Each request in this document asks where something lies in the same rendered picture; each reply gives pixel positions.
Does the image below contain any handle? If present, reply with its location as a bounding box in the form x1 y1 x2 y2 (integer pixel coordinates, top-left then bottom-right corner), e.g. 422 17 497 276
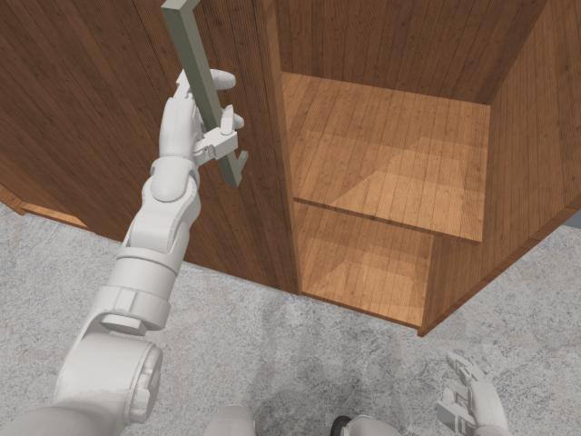
161 0 249 187

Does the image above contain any robot left hand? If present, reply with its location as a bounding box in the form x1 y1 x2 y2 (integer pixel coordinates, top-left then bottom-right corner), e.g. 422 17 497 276
159 69 244 169

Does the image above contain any robot left forearm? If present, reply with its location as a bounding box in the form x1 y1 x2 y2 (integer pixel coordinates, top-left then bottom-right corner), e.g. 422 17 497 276
53 156 201 404

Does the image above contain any wardrobe door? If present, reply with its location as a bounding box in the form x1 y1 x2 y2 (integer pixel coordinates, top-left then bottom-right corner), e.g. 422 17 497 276
0 0 302 296
0 152 74 216

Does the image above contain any robot left upper arm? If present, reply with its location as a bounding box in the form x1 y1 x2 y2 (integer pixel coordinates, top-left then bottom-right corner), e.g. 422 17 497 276
0 332 163 436

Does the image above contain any right robot foot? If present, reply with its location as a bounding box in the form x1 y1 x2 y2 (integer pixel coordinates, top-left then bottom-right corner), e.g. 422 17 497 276
330 416 352 436

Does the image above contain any robot right hand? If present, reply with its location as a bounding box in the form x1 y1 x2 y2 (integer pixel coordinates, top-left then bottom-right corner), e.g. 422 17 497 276
437 352 509 436

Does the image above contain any robot right thigh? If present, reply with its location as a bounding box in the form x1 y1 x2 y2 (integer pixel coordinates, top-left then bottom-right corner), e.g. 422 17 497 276
340 418 401 436

